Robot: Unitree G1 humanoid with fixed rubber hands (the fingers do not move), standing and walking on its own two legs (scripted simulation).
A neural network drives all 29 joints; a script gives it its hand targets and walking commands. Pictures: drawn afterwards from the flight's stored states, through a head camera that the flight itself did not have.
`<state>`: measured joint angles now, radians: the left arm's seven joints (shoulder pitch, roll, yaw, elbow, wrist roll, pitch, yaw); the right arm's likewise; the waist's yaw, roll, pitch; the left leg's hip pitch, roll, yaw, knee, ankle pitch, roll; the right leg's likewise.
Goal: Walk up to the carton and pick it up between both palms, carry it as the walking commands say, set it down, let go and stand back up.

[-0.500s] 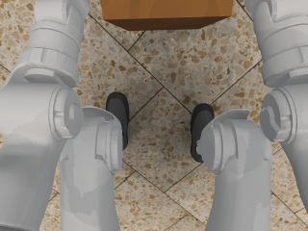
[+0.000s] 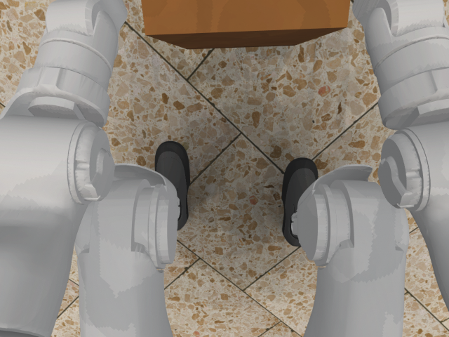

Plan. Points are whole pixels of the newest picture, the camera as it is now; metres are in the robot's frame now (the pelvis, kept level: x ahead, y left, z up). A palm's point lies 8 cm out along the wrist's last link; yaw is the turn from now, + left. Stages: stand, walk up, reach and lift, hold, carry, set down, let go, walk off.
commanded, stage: reach and lift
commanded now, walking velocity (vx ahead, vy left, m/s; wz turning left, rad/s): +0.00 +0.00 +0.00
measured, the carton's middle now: out of the picture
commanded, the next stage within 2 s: none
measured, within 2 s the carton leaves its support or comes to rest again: leaves its support in 1.16 s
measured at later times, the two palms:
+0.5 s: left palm out of the picture +0.56 +0.15 -0.20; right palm out of the picture +0.56 -0.14 -0.20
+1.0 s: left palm out of the picture +0.56 +0.15 -0.20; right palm out of the picture +0.56 -0.15 -0.20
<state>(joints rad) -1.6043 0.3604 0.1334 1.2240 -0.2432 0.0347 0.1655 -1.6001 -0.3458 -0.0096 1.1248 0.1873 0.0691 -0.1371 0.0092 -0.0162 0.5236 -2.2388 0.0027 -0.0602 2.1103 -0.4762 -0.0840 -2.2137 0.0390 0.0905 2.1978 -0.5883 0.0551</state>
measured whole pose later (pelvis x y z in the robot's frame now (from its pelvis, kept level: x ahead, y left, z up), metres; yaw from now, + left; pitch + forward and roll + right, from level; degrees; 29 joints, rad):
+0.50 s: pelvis +0.00 +0.00 +0.00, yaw +0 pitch +35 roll +2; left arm -1.62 0.33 0.09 1.22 -0.24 0.03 0.14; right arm -1.60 -0.35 0.03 1.13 0.21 0.07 -0.13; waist 0.01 -0.02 0.52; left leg -2.24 0.00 -0.06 2.11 -0.48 -0.08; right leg -2.21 0.04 0.09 2.20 -0.59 0.06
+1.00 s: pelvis +0.00 +0.00 -0.01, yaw +0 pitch +34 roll +3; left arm -1.62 0.33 0.18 1.19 -0.17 0.14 0.09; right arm -1.60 -0.33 -0.11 1.12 0.13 0.14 -0.05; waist 0.01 -0.02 0.52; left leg -2.24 0.00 -0.06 2.14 -0.49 -0.08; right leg -2.21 0.04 0.09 2.23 -0.60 0.06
